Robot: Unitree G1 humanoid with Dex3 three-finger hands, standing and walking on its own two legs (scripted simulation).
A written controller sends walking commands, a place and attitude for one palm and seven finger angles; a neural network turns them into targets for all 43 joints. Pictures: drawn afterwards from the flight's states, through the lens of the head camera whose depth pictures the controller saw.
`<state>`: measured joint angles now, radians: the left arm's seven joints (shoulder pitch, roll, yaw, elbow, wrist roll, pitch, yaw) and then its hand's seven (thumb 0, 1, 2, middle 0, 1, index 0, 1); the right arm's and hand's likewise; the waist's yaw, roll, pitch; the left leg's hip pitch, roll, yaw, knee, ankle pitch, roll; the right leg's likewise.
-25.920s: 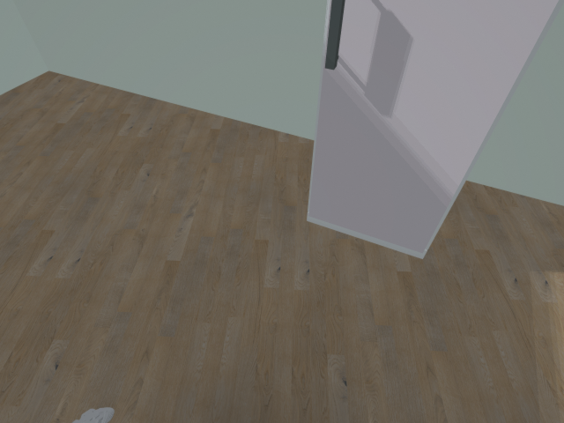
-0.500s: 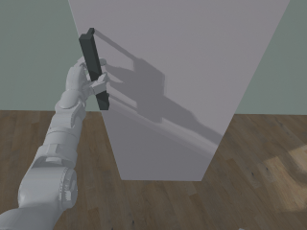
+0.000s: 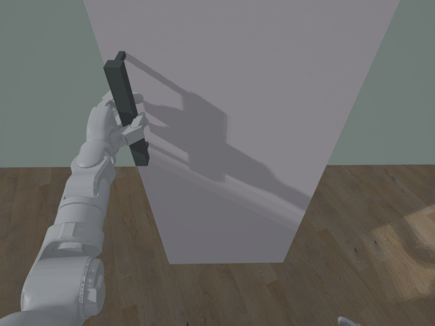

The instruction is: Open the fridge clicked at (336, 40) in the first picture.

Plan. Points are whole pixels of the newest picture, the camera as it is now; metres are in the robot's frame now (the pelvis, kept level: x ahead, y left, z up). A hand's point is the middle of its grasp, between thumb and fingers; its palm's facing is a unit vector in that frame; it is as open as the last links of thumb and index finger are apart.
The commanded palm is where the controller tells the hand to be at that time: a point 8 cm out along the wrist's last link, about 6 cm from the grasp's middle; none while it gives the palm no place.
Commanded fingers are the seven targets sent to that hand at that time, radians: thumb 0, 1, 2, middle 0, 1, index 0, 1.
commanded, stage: grip the handle and tug to test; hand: left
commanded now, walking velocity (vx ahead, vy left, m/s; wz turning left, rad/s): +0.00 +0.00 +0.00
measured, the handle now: (133, 113) +0.49 +0.18 +0.16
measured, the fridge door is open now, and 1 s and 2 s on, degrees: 0 19 53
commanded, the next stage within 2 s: pull the door a little, standing still in 0.04 s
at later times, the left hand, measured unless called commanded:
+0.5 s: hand (137, 132) +0.42 +0.15 +0.17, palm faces +0.05 -1.00 +0.01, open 6.1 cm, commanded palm +0.36 +0.20 +0.16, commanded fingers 0.00 0.90 0.90 -0.45 -1.40 -0.45 -1.40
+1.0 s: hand (144, 195) +0.28 +0.12 +0.16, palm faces +0.06 -0.98 -0.17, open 7.1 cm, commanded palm +0.25 +0.17 +0.16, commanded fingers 0.00 0.90 0.90 -0.45 -1.40 -0.45 -1.40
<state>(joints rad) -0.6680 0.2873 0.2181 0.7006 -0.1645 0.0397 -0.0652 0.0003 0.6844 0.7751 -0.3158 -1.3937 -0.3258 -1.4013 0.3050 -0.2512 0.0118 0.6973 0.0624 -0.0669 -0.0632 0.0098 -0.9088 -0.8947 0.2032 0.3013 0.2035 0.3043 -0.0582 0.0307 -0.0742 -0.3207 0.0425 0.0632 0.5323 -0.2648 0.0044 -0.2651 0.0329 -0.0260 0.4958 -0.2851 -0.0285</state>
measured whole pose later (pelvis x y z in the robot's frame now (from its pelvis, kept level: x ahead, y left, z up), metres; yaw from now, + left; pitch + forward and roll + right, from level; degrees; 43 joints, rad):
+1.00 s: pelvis +0.00 +0.00 +0.00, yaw +1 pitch +0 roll +1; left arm 0.07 0.20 -0.02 -0.24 -0.08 0.07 0.10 -0.06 0.58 0.68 -0.39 -1.38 -0.24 -1.33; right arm 0.13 -0.21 0.05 0.53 -0.01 0.09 -0.08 0.01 -0.91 -0.89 0.20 0.30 0.20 0.30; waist -0.02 0.05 -0.05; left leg -0.25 0.01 0.05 0.49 -0.24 0.00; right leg -0.22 0.01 -0.03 0.52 -0.30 -0.02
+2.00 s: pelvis -0.09 -0.31 -0.02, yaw +40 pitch -2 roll -1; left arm -0.01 0.19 -0.19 -0.45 0.01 -0.02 0.04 -0.08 0.57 0.79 -0.39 -1.33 -0.13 -1.19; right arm 0.07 -0.18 -0.01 0.59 -0.03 -0.07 -0.04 0.01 -0.91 -0.90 0.20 0.30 0.20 0.30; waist -0.02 0.01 0.18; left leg -0.38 0.11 -0.06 0.65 -0.24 -0.09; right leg -0.50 0.01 0.00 1.01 -0.40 0.04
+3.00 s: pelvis +0.11 -0.67 -0.01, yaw +79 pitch -5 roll +3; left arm -0.42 0.21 -0.07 0.31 -0.06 -0.01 0.10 -0.12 0.55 0.78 -0.45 -1.39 -0.31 -1.39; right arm 0.10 -0.20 0.03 0.69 0.01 0.04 -0.08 0.01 -0.91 -0.89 0.20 0.30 0.20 0.30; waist 0.05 0.00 0.03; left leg -0.46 -0.03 -0.03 1.11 -0.39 -0.01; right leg -0.38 -0.05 -0.12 0.63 -0.21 -0.05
